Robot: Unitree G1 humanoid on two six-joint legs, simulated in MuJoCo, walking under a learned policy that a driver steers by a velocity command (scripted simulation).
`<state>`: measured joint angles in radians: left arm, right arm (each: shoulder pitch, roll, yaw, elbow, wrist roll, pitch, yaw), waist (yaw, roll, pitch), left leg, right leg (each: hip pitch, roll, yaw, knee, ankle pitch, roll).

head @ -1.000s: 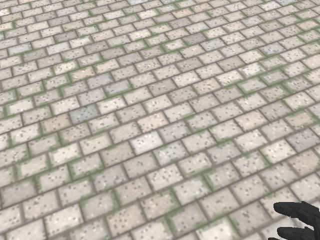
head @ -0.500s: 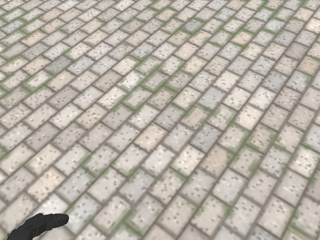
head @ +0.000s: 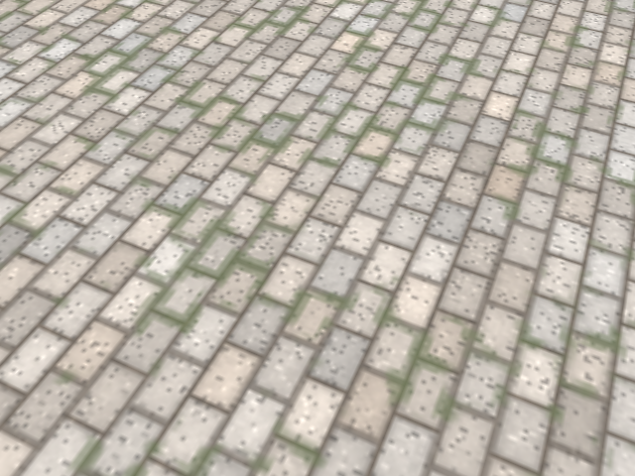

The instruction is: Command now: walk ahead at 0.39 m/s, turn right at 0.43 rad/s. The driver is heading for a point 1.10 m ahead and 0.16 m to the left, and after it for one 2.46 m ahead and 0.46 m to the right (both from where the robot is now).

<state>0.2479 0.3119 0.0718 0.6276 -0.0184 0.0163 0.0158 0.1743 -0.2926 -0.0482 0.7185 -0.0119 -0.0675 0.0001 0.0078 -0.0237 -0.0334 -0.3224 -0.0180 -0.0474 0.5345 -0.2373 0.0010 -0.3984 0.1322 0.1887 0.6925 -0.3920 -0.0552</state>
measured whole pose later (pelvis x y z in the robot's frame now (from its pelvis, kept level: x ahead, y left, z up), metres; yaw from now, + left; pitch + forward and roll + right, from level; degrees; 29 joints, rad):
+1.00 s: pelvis +0.48 -0.01 -0.01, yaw +14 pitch +1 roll -1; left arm 0.28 0.29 0.05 0.81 -0.02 -0.08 0.00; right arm 0.15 -0.30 -0.06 0.64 0.02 -0.04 0.04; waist 0.02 0.01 0.07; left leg -0.46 -0.07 0.03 0.62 -0.19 0.11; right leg -0.24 -0.02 -0.01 1.17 -0.47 0.00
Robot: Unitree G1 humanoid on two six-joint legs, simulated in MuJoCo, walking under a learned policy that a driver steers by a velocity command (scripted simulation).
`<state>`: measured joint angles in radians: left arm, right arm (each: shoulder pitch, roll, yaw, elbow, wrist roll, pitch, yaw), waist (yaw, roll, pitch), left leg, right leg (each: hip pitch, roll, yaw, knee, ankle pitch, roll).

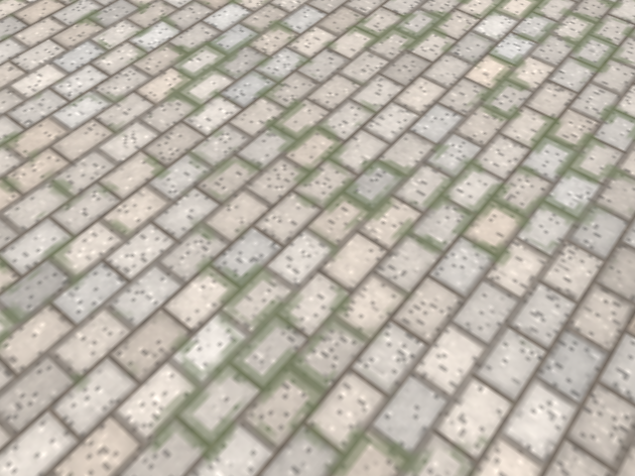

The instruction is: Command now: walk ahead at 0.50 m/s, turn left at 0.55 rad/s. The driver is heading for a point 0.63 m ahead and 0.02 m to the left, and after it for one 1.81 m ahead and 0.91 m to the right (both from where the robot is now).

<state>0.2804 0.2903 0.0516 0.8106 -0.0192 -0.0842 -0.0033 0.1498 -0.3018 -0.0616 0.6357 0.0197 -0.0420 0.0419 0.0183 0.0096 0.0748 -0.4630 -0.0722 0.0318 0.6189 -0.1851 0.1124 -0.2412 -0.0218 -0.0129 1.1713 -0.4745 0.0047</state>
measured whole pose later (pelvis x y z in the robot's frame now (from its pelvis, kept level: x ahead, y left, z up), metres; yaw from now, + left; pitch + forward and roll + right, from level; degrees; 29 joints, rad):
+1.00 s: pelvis +0.51 +0.06 +0.01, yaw +10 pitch +2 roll -1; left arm 0.32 0.31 0.05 0.84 -0.02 0.00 0.02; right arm 0.05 -0.24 -0.03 0.63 -0.02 -0.04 0.01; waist 0.06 -0.02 0.06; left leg -0.42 0.02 0.04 0.50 -0.11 0.02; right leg -0.42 -0.01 0.05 1.12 -0.56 0.07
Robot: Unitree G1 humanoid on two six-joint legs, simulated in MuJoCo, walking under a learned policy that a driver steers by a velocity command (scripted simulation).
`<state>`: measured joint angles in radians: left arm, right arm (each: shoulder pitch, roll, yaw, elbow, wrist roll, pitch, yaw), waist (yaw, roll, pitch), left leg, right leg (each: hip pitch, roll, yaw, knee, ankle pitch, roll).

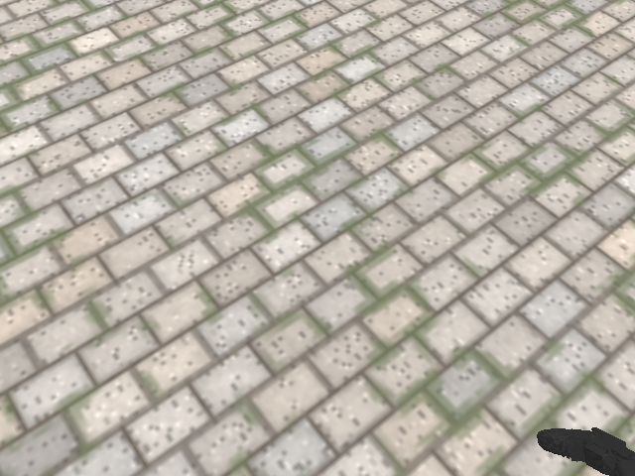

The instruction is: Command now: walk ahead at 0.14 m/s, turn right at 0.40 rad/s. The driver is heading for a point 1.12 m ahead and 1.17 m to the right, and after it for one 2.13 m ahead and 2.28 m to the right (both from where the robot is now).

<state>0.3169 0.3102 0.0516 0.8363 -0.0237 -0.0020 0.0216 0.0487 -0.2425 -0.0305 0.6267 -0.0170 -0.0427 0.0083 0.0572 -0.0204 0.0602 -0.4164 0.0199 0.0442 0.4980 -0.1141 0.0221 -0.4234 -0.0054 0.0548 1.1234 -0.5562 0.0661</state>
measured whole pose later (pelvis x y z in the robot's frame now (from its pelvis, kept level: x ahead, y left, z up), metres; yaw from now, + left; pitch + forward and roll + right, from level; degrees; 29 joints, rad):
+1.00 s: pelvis +0.07 -0.01 +0.01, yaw -35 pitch +1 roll +0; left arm 0.21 0.36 0.11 0.65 -0.02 0.07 0.02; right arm 0.13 -0.26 -0.06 0.75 -0.01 0.01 -0.04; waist 0.00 -0.04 0.06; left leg -0.21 0.02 0.05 0.42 -0.23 0.01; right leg -0.51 0.02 0.08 1.07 -0.40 0.10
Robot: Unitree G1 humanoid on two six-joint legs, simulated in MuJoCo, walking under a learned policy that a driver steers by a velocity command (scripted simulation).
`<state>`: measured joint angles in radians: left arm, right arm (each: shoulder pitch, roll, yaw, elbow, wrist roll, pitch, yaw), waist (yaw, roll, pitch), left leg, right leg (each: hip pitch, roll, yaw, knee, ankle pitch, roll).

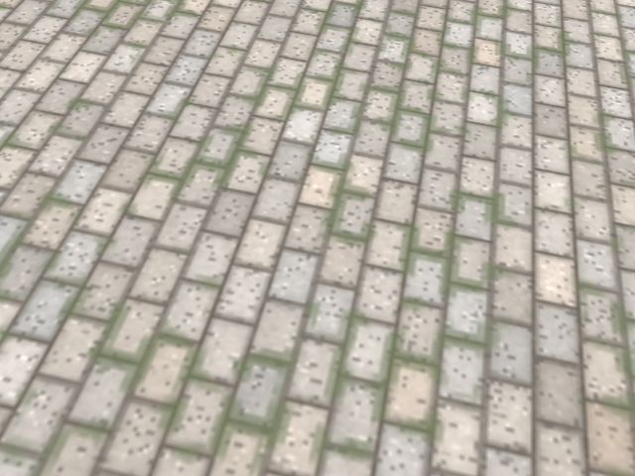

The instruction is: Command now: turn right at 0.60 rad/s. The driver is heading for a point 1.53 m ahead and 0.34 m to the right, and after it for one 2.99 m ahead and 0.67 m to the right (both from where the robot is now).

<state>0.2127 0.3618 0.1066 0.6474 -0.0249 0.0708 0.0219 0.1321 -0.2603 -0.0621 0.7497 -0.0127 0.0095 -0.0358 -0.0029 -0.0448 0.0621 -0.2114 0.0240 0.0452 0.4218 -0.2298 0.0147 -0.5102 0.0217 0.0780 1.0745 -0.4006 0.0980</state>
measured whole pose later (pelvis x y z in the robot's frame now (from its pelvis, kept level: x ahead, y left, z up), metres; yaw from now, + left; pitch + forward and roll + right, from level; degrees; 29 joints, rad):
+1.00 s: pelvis +0.03 -0.05 +0.00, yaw -25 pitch +1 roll +0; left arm 0.22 0.29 0.05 0.70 -0.02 0.01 0.01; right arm 0.24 -0.27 -0.04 0.75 0.02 0.01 -0.01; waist -0.03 0.00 0.01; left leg -0.20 0.01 -0.04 0.44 -0.26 0.01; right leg -0.22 0.01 0.02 0.54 -0.36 0.03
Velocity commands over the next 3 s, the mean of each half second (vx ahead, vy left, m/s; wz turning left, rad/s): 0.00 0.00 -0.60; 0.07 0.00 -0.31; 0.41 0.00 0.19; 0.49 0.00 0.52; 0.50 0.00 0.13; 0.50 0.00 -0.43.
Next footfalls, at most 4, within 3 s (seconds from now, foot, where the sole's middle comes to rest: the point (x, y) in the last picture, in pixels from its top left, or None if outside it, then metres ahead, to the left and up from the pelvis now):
0.20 right None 0.03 -0.15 -0.78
0.68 left None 0.11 0.06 -0.78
1.02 right None -0.01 -0.16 -0.78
1.46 left None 0.41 -0.07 -0.78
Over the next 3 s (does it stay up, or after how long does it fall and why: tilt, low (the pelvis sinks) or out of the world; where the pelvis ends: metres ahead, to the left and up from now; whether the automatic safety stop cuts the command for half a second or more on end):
stays up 1.05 -0.17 -0.03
